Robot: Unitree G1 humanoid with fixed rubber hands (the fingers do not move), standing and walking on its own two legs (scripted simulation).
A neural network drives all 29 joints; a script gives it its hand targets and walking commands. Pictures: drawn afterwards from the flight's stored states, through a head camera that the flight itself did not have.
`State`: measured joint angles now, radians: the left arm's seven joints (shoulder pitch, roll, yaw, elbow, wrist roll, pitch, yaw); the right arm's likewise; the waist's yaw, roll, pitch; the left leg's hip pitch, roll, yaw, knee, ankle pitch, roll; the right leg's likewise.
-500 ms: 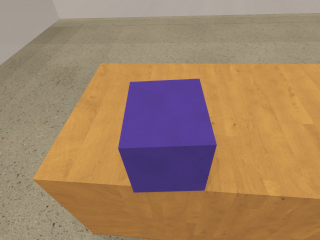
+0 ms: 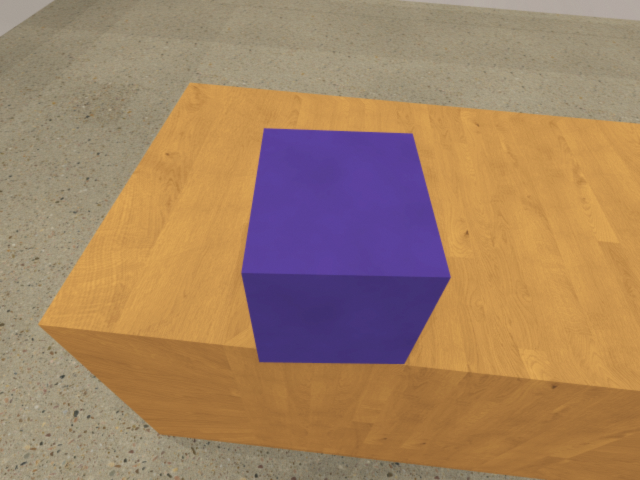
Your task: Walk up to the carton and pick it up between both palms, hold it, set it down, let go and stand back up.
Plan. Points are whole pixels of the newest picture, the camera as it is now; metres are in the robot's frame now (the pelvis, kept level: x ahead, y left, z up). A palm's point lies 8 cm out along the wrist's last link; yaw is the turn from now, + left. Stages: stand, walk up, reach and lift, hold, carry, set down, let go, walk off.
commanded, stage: reach and lift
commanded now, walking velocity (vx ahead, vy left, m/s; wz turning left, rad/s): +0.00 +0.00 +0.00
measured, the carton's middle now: (335, 248) +0.44 -0.03 +0.03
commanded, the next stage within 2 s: none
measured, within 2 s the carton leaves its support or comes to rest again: neither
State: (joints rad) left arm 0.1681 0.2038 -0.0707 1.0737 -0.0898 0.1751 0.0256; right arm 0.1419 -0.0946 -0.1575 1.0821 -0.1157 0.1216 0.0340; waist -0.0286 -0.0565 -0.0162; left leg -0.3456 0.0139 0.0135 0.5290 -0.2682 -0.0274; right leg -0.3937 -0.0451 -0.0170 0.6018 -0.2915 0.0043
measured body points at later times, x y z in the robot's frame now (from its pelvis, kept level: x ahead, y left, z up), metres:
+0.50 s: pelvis -0.02 -0.01 +0.01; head +0.04 +0.00 +0.45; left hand +0.15 +0.20 -0.12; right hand +0.15 -0.22 -0.11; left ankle +0.00 +0.14 -0.73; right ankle +0.01 -0.12 -0.73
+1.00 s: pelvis -0.01 +0.01 +0.02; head +0.01 +0.03 +0.47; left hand +0.17 +0.22 -0.07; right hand +0.14 -0.21 -0.07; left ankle +0.00 +0.14 -0.73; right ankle +0.01 -0.12 -0.73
